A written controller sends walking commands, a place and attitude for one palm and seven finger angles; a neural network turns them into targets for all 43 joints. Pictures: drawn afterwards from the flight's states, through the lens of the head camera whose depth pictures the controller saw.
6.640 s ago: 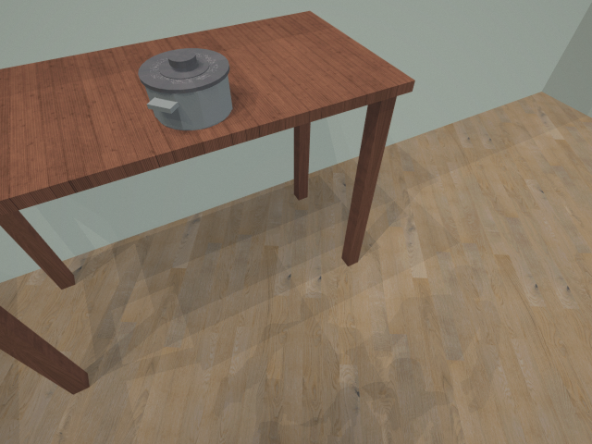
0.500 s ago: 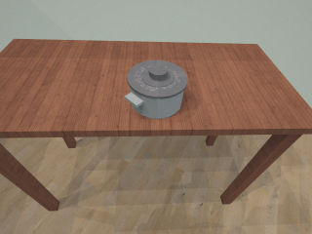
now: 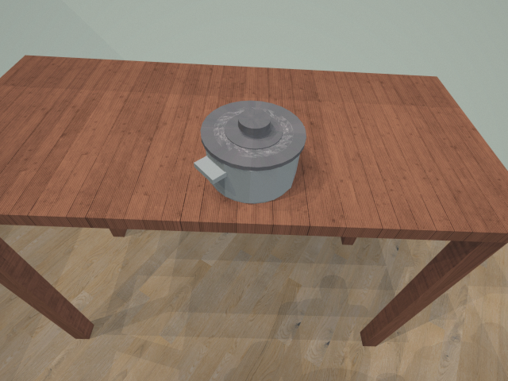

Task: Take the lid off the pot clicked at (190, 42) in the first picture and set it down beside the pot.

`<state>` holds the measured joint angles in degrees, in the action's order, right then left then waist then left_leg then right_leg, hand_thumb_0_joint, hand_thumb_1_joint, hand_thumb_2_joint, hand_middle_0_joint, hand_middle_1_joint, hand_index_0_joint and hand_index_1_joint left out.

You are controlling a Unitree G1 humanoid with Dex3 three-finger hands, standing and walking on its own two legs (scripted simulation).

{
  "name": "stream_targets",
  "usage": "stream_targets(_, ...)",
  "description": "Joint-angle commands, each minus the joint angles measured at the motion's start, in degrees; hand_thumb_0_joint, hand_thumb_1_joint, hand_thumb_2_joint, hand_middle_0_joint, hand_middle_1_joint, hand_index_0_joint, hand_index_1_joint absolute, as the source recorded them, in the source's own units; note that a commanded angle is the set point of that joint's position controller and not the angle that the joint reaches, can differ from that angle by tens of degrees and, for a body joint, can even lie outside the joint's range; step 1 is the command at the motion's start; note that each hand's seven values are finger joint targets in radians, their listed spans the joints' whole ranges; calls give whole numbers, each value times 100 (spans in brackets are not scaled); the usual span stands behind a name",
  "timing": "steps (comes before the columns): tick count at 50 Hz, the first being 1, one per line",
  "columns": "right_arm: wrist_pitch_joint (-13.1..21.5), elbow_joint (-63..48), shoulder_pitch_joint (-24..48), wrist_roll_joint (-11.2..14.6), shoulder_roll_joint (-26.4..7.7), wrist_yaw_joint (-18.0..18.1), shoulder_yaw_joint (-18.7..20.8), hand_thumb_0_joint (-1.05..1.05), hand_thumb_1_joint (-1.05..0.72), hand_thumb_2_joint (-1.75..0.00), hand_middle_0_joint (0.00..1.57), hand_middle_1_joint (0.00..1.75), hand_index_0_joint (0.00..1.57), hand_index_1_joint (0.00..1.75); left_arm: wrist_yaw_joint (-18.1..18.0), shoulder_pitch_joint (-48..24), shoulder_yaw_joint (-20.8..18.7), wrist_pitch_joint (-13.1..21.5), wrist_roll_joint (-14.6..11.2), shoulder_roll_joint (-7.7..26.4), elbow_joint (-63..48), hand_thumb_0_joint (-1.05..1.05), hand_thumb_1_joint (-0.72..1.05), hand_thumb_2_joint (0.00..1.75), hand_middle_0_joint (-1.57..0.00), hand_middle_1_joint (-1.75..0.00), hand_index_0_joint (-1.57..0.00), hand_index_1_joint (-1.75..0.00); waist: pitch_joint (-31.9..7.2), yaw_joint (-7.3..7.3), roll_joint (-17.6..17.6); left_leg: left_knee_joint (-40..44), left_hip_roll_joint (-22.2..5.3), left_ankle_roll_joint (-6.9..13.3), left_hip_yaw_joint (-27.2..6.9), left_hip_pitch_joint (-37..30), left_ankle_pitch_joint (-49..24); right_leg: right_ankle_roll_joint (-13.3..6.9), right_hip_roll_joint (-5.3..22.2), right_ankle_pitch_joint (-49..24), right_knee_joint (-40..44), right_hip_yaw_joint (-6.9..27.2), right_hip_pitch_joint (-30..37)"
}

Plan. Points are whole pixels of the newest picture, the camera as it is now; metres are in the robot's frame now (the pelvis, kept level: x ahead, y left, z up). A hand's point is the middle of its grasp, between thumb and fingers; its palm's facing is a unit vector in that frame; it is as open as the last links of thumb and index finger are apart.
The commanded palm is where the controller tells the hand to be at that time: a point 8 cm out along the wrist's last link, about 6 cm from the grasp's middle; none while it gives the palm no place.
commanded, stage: shuffle to correct the standing spot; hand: left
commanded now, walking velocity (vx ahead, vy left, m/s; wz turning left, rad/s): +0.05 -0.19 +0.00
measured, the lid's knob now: (254, 121) +0.49 +0.04 +0.16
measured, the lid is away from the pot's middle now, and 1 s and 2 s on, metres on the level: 0.01 0.01 0.01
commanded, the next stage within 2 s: come to a stop and stand still in 0.64 s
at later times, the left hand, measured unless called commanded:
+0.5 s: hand out of the picture +0.08 +0.12 -0.17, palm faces +0.13 -0.96 -0.24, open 7.3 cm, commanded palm none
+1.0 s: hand out of the picture +0.06 +0.06 -0.17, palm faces +0.06 -0.98 -0.20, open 7.4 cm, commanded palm none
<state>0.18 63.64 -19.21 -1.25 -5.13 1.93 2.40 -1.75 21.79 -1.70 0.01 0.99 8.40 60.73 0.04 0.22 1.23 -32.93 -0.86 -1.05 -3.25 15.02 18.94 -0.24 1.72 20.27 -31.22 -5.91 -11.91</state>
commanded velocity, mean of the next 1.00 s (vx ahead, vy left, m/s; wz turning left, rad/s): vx -0.03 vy -0.10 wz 0.00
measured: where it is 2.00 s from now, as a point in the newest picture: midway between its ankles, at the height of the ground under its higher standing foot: outside the picture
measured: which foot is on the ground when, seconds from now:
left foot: down 0.00-0.34, up 0.36-0.64, down 0.66-1.00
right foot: down 0.00-0.16, up 0.18-0.32, down 0.34-0.68, up 0.70-1.00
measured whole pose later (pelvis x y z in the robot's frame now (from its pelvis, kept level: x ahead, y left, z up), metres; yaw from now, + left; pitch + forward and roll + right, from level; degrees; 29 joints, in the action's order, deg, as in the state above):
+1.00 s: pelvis +0.01 -0.14 +0.01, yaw +1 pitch +0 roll -2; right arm -0.7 56.4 -10.2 -1.6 -8.4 1.4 2.4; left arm -1.7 13.4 -2.6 -2.3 1.0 11.7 54.4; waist 2.6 -0.1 0.8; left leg -27.6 -1.7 3.0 4.7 18.4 9.5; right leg 1.9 3.7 24.9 -37.8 0.9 -14.5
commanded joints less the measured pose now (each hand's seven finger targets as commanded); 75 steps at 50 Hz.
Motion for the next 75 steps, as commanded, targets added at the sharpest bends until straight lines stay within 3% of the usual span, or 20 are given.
stream_targets(1,111,-223,-132,15,-436,72,100,0,-90,-90,20,30,20,30,-11,660,-178,27,29,515,-66,0,90,90,-20,-30,-20,-30,328,40,535,-481,-54,320,418,677,-964,-584,783,-1550,600,725,407)
stream_targets(5,110,-131,-209,-4,-516,99,103,0,-90,-90,20,30,20,30,13,435,-179,-27,42,444,-159,0,90,90,-20,-30,-20,-30,393,-117,-14,-97,-361,380,223,20,-1608,-560,519,-1689,5,363,-162)
stream_targets(7,98,51,-680,-55,-931,176,197,0,-90,-90,20,30,20,30,24,328,-157,-42,43,267,-281,0,90,90,-20,-30,-20,-30,329,-275,-1252,552,-1308,797,-1027,-795,-3117,-189,-67,-530,-1048,-225,-1006)
stream_targets(10,82,107,-1032,-131,-1129,245,239,0,-90,-90,20,30,20,30,10,-423,-245,-63,-3,388,-667,0,90,90,-20,-30,-20,-30,658,-467,-1432,964,-2045,1349,-1841,-1023,-4860,-244,-89,1591,-2570,619,-2124)
stream_targets(15,92,-410,455,-74,-1290,259,269,0,-90,-90,20,30,20,30,198,444,-372,-26,-56,392,-511,0,90,90,-20,-30,-20,-30,-12,376,-956,91,-1187,358,-369,-39,-2650,-59,-7,-416,147,436,-64)
stream_targets(17,36,-568,420,27,-805,219,236,0,-90,-90,20,30,20,30,113,1048,-519,-38,61,1203,-336,0,90,90,-20,-30,-20,-30,-159,544,2011,-2156,265,-83,856,1856,1748,-318,1315,-3886,1063,2087,1436)
stream_targets(21,-126,-514,508,24,-892,183,311,0,-90,-90,20,30,20,30,35,-16,-357,-133,60,846,-814,0,90,90,-20,-30,-20,-30,286,198,1130,-3388,-56,28,485,1667,1707,-1468,1116,-3689,715,1711,327)
stream_targets(30,-95,-672,535,123,-618,145,145,0,-90,-90,20,30,20,30,-79,-265,-312,-138,33,875,-1032,0,90,90,-20,-30,-20,-30,-153,-68,355,-396,11,89,686,298,27,-1193,913,-4354,341,1408,298)
stream_targets(32,-36,-614,302,101,-831,185,161,0,-90,-90,20,30,20,30,-59,-218,-302,-143,-13,790,-1046,0,90,90,-20,-30,-20,-30,-276,-228,-165,890,-515,330,175,-1034,-1719,-546,569,-3343,-372,1206,-464)
stream_targets(34,-60,-776,46,58,-1433,191,260,0,-90,-90,20,30,20,30,-83,-169,-298,-205,-73,737,-1175,0,90,90,-20,-30,-20,-30,-190,-389,-1606,1219,-2658,1780,-1934,-1133,-4889,291,-491,1607,-3142,830,-1700)
stream_targets(41,99,-1136,1027,31,-1051,166,87,0,-90,-90,20,30,20,30,4,-278,-292,-336,-26,588,-864,0,90,90,-20,-30,-20,-30,-370,111,-873,1282,-1227,1037,68,-422,-3478,251,-204,304,-3565,1033,-1298)
stream_targets(49,-55,-836,555,-2,-1230,-77,228,0,-90,-90,20,30,20,30,36,-26,-100,-69,23,442,-611,0,90,90,-20,-30,-20,-30,-177,57,-612,1522,-754,546,-227,185,899,167,-119,-16,666,130,378)
stream_targets(52,-148,-1058,748,34,-794,-154,153,0,-90,-90,20,30,20,30,-8,-19,-198,3,42,1305,-665,0,90,90,-20,-30,-20,-30,584,130,1394,-403,96,0,619,1187,779,-684,1747,2094,2553,2795,-298)
stream_targets(53,-160,-1113,843,3,-912,-203,183,0,-90,-90,20,30,20,30,1,-278,-225,15,40,1474,-794,0,90,90,-20,-30,-20,-30,662,85,676,-809,36,21,513,1046,657,-936,2046,2074,2697,2928,-628)
stream_targets(56,-101,-996,672,2,-1003,-255,209,0,-90,-90,20,30,20,30,-12,-344,-257,164,32,1316,-692,0,90,90,-20,-30,-20,-30,607,107,1531,-1340,37,89,381,1498,371,-855,1556,156,2059,2385,122)
stream_targets(62,23,-855,235,84,-719,-205,107,0,-90,-90,20,30,20,30,-47,-121,-258,111,72,1206,-515,0,90,90,-20,-30,-20,-30,372,-15,1143,433,280,37,745,-92,-337,-545,1265,-1638,939,1428,-191)
stream_targets(65,135,-724,-306,18,-1255,-125,189,0,-90,-90,20,30,20,30,-6,-98,-162,-24,11,731,-597,0,90,90,-20,-30,-20,-30,114,-142,-929,1388,-900,525,-889,-1253,-985,20,206,219,-547,481,-1467)
stream_targets(66,47,-970,17,57,-1697,-128,118,0,-90,-90,20,30,20,30,-218,-75,-19,85,70,707,-187,0,90,90,-20,-30,-20,-30,509,-221,-1465,928,-863,416,-321,526,-1235,-38,131,627,-754,383,-365)
stream_targets(68,-52,-1411,817,-58,-1493,-197,101,0,-90,-90,20,30,20,30,-77,371,-50,-94,106,921,-457,0,90,90,-20,-30,-20,-30,800,276,-2336,1809,-599,531,-854,1531,2491,-249,-142,768,-935,100,-498)
stream_targets(75,88,-1322,404,73,-1035,-82,-55,0,-90,-90,20,30,20,30,-84,205,131,143,21,679,-283,0,90,90,-20,-30,-20,-30,-36,53,-334,772,-467,501,-406,160,-469,-402,303,-352,456,1045,-401)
